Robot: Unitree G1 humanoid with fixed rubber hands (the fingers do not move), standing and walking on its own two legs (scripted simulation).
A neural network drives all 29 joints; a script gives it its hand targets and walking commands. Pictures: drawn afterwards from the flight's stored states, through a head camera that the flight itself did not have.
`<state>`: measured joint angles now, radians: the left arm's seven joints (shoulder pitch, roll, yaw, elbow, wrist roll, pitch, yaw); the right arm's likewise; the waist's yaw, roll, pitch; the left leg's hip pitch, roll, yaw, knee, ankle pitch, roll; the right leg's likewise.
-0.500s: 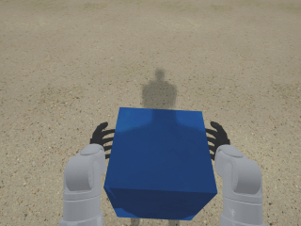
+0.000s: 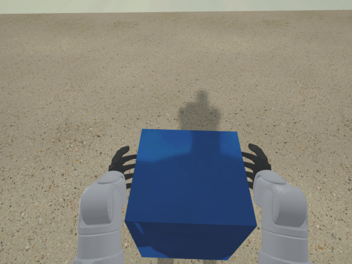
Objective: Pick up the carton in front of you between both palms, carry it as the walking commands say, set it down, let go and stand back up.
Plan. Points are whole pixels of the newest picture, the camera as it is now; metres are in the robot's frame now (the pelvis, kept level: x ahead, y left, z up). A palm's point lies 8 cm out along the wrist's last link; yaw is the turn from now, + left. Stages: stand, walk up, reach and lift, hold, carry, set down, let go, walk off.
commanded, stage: carry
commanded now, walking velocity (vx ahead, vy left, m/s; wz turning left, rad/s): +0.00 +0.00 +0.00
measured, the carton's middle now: (186, 197) +0.27 +0.00 +0.01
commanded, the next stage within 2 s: none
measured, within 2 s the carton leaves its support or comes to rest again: neither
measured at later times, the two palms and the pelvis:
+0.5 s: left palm (113, 185) +0.26 +0.16 +0.06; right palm (252, 182) +0.27 -0.14 +0.07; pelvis +0.00 +0.01 +0.00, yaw +0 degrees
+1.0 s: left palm (115, 209) +0.22 +0.16 +0.03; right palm (255, 209) +0.23 -0.14 +0.04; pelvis -0.07 +0.00 +0.00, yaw +1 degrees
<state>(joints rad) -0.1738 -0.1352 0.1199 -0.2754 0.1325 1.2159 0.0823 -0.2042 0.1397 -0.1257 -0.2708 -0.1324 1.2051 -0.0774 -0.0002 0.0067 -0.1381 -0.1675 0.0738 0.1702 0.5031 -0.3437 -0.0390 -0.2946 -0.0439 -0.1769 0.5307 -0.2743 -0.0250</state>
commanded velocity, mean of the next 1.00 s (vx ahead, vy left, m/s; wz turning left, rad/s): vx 0.00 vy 0.00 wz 0.00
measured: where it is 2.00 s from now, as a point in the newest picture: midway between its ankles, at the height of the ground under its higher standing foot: outside the picture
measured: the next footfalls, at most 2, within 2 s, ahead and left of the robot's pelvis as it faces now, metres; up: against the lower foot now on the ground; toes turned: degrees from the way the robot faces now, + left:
none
